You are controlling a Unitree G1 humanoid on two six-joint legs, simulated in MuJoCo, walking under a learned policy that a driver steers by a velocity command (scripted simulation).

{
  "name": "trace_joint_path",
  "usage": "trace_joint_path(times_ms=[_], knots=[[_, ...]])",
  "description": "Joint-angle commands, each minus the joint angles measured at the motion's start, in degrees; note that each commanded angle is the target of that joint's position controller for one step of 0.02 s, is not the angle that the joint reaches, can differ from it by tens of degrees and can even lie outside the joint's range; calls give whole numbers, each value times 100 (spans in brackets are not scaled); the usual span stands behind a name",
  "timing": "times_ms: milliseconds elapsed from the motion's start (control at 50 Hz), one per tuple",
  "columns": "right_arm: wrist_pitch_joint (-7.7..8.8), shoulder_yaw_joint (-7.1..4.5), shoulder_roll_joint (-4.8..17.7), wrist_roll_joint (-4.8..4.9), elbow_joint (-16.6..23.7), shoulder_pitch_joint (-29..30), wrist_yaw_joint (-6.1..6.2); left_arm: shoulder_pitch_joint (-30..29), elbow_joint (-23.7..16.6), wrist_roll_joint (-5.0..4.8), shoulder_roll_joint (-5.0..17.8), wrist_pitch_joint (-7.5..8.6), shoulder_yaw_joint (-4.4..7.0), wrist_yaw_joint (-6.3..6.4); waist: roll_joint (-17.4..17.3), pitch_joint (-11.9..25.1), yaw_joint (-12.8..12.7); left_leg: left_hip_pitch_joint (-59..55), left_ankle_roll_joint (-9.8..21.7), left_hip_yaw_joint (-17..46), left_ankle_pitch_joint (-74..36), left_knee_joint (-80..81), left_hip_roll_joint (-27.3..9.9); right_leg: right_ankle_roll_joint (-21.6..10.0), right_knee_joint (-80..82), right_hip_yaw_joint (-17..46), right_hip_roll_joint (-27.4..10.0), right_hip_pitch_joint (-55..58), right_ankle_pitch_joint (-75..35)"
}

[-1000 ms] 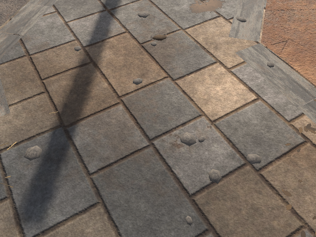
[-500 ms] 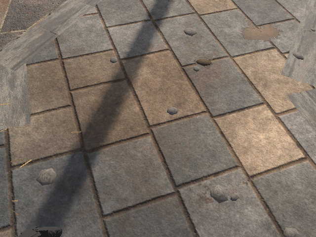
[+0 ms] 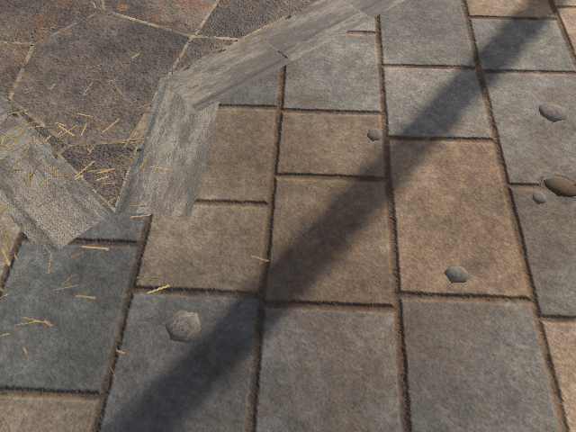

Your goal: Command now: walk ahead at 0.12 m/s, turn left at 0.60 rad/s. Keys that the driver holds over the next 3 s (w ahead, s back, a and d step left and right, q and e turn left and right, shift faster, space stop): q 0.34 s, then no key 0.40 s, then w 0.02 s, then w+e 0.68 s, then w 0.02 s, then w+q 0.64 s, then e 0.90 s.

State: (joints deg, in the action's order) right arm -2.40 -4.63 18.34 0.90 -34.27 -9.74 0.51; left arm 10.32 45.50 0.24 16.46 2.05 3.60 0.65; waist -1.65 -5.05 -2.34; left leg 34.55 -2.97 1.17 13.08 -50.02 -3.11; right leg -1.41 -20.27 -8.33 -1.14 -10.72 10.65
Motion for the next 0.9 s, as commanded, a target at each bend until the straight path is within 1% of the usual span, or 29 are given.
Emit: trace_joint_path(times_ms=[20, 100, 120, 140, 160, 180, 200, 220, 240, 260, 300, 400, 480, 520, 540, 560, 580, 600, 620, 660, 680, 720, 740, 760, 780, 800, 820, 860, 900], knots=[[21, -81, 287, -7, 427, -10, -115, -438, -388, -80, 1039, 7, 255, 24, 806, 855, 107, -771, 117, -123, -419, 645, -51, -967, 437, 445, -1498, 383, -2528], [-44, -174, 430, -4, 605, 158, -224, -375, -308, -238, 1220, -70, 325, -34, 805, 750, 147, -1062, 411, -335, -78, 1576, 86, -758, -155, 399, -1677, 732, -2432], [-37, -217, 470, -13, 563, -23, -223, -414, -295, -283, 1183, -85, 319, -33, 737, 805, 286, -1483, 545, -435, -412, 2117, 222, -589, -600, 229, -1551, 660, -2520], [-20, -328, 712, -49, 455, -421, -160, -174, -206, -263, 1030, -79, 285, -50, 401, 1037, 431, -2336, 768, -305, -1204, 2627, 344, -297, -1455, -23, -1215, 348, -2443], [-5, -506, 1394, -81, 462, -879, -20, -87, -342, -26, 782, -57, 190, -70, -830, 1432, 512, -3669, 1282, 1263, -3765, 2650, -774, 183, -3077, -309, -699, -946, -629], [46, -502, 1733, -192, 616, -710, -1, 1, -590, 180, 535, -50, 58, -80, -1682, 1893, 296, -4308, 2609, 3134, -4328, 2604, -1976, 543, -4578, 208, 137, -2512, 2964], [137, -377, 1222, -156, 603, -703, -61, -368, -503, 74, 859, -81, 158, -93, -700, 2041, 644, -3995, 2549, 2823, -3774, 2772, -1800, 533, -5093, 1089, -9, -2627, 2826], [210, -311, 1085, -123, 556, -462, -68, -510, -559, -67, 896, -114, 172, -81, -510, 1634, 494, -3602, 2208, 2259, -3288, 2812, -1481, 447, -5067, 1150, -110, -2694, 2374], [224, -290, 964, -46, 527, -195, -48, -448, -477, -45, 832, -142, 174, -19, -224, 1382, 341, -3259, 1866, 1931, -2619, 2869, -1149, 432, -4738, 1172, -212, -2693, 1954], [194, -257, 899, 4, 558, 45, -17, -468, -478, 19, 900, -177, 200, 39, -302, 1193, 254, -2882, 1710, 1781, -2289, 2949, -988, 470, -4419, 1184, -239, -2562, 1641], [149, -235, 904, -98, 614, 275, 40, -319, -449, 24, 826, -214, 195, 43, -554, 1194, 86, -2312, 1692, 1605, -2294, 3036, -738, 572, -4210, 1086, -50, -2032, 1259], [108, -232, 872, -104, 509, 238, 122, -314, -445, -13, 566, -233, 87, 26, -642, 1358, 212, -2178, 1655, 1631, -1750, 2894, -639, 657, -2875, 1101, 34, -1448, 981], [65, -156, 780, -133, 377, 179, 61, -387, -541, -45, 606, -219, 90, -54, -773, 1227, 349, -2045, 1594, 2005, -1168, 2770, -706, 521, -2150, 1040, 54, -1020, 976], [45, -81, 657, -91, 330, 309, 51, -161, -498, -21, 503, -169, 72, -117, -717, 1132, 155, -1854, 1390, 2017, -950, 2560, -560, 345, -1105, 903, 98, -445, 390], [52, -26, 510, -79, 249, 181, 55, -65, -486, 49, 491, -143, 62, -137, -579, 1072, 97, -1663, 1133, 1932, -642, 2444, -366, 208, -437, 963, 3, -32, -185], [78, 40, 292, -146, 196, -61, 66, 17, -543, 178, 828, -125, 106, -121, 130, 1072, 238, -1351, 739, 1539, 107, 1792, 78, -66, -51, 1791, -810, 300, -742], [111, 39, 226, -155, 253, -260, 70, -279, -540, 257, 1089, -132, 125, -108, 1319, 814, 621, -1087, 419, 730, 1170, 1414, 740, -805, 212, 2699, -1579, -170, -1035], [137, -23, 520, -212, 217, -82, 101, -569, -652, 269, 788, -94, 47, -91, 1466, 744, 461, -1480, 210, 648, 1497, 993, 519, -1226, 439, 3015, -1841, -684, -722], [132, -89, 658, -172, 169, 38, 109, -719, -682, 225, 654, -61, -2, -71, 1309, 649, 430, -1575, 157, 624, 1280, 856, 452, -1131, 401, 2772, -1608, -668, -523], [87, -53, 422, -194, 67, 124, 121, -729, -613, 65, 729, -34, 12, -30, 1244, 632, 372, -1598, 63, 525, 839, 1225, 358, -797, 187, 2321, -1231, -326, -542], [77, -12, 274, -188, 2, 88, 99, -700, -576, 24, 676, -33, -18, -14, 1188, 660, 391, -1809, 41, 483, 598, 1525, 302, -696, 40, 2135, -1123, -268, -842], [80, 43, 142, -178, -106, 58, 58, -411, -475, 7, 590, -50, -51, -39, 1011, 737, 344, -2305, 77, 412, -332, 2314, 309, -446, -188, 1790, -812, -177, -1021], [72, 33, 244, -185, -106, 86, 56, -271, -452, 31, 549, -32, -69, -65, 875, 811, 265, -2499, 128, 536, -889, 2374, 201, -312, -268, 1723, -713, -172, -840], [53, 38, 321, -180, -124, 11, 73, -84, -421, 94, 476, 0, -110, -106, 679, 983, 165, -2796, 225, 620, -1090, 2295, 101, -181, -249, 1613, -546, -310, -81], [33, 0, 395, -150, -298, -85, 71, 47, -405, 72, 480, 0, -122, -142, 332, 940, 59, -2707, 367, 450, -69, 2088, 271, -111, -120, 1406, -297, -474, 837], [50, -3, 269, -152, -311, -177, 48, -158, -392, 13, 655, -33, -90, -138, 506, 744, 251, -2378, 425, 284, 943, 2054, 434, -152, -179, 1414, -257, -513, 1773], [96, -2, 268, -183, -338, -220, 43, -229, -433, -51, 744, -74, -58, -119, 550, 462, 266, -2053, 459, 232, 1503, 2076, 453, -283, -146, 1585, -319, -692, 2463], [285, -11, 270, -158, -346, -210, 38, -176, -493, -101, 750, -118, -63, -63, 473, 26, 268, -1709, 528, 196, 1804, 2103, 386, -514, -77, 2015, -483, -990, 3045], [509, -16, 252, -116, -413, -444, 25, -253, -597, -148, 653, -75, -78, -38, 276, -72, 394, -1928, 647, 433, 1986, 2377, 183, -550, -398, 2063, -368, -1336, 2952]])
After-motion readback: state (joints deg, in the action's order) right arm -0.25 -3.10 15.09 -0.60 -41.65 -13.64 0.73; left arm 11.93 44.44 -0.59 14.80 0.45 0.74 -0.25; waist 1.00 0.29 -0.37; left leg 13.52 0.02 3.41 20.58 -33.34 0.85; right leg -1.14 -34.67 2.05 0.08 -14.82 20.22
